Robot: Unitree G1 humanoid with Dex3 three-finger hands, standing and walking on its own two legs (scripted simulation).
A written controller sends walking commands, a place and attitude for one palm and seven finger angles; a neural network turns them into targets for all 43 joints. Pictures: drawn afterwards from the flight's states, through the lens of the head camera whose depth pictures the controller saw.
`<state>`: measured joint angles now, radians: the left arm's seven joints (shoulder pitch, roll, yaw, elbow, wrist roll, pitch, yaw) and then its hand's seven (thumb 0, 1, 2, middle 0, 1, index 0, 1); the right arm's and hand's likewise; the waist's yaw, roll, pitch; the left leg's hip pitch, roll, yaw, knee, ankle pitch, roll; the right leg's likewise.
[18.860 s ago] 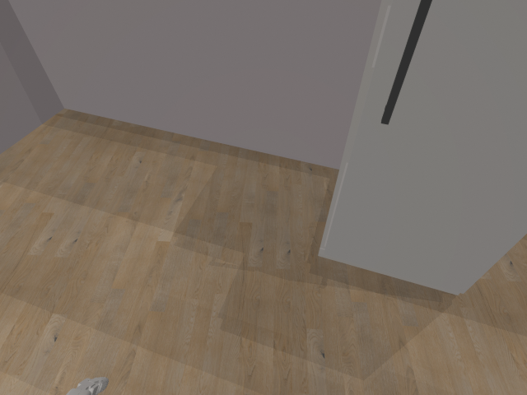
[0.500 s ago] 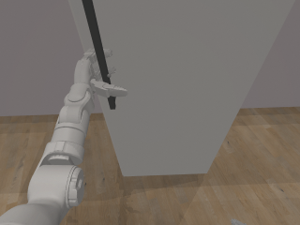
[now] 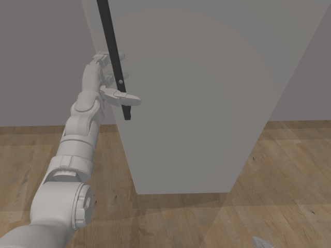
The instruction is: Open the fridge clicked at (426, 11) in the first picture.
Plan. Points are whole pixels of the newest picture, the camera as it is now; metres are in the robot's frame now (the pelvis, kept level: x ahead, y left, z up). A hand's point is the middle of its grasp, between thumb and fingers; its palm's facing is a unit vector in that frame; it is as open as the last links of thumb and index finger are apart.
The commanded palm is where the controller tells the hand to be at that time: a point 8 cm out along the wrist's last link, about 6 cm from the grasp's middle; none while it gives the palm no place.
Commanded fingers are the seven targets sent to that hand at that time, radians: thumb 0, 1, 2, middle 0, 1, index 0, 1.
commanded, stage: grip the handle and tug to test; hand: left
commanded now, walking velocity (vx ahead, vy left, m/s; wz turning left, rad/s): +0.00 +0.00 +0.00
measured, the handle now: (114, 45) +0.51 +0.14 +0.26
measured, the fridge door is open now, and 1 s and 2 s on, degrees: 0 0 0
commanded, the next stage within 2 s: pull the door a little, standing still in 1.46 s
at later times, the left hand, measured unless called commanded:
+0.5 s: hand (124, 81) +0.44 +0.12 +0.20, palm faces +0.06 -1.00 +0.01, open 9.5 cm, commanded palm +0.41 +0.16 +0.19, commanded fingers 0.00 0.62 0.78 -0.42 -1.36 -0.42 -1.36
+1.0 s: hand (125, 80) +0.44 +0.11 +0.20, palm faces +0.05 -1.00 +0.02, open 5.6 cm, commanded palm +0.41 +0.17 +0.19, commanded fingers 0.00 0.90 0.90 -0.45 -1.40 -0.45 -1.40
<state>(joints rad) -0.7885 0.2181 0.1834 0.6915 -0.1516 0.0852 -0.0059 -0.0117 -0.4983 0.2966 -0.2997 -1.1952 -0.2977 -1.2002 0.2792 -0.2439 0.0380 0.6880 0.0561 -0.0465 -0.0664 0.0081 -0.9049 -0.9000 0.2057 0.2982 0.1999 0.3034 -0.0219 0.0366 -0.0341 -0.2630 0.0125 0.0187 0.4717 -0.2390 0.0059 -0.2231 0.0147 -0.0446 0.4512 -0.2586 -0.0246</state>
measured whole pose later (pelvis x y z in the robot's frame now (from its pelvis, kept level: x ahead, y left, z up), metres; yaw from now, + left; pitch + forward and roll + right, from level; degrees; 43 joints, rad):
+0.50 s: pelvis +0.00 +0.01 +0.00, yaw -1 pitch +1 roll +0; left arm -0.78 0.19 0.17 0.66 -0.14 0.12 0.05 0.00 0.18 0.59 -0.34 -1.27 -0.31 -1.28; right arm 0.28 -0.24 0.04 0.69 0.05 -0.05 -0.06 0.01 -0.90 -0.90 0.21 0.30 0.20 0.30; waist -0.03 0.04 -0.04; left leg -0.25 0.01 0.03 0.46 -0.24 0.01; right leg -0.22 0.01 -0.03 0.45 -0.25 -0.02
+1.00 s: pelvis +0.01 +0.00 +0.00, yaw +0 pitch +1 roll +0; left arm -0.73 0.19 0.18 0.58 -0.14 0.17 0.03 0.01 0.75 0.84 -0.36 -1.36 -0.35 -1.36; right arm 0.26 -0.24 0.03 0.67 0.05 -0.01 -0.06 0.01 -0.91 -0.90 0.21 0.30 0.20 0.30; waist -0.02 0.04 -0.05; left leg -0.23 0.01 0.03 0.45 -0.25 0.00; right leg -0.19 0.02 -0.04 0.43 -0.26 -0.03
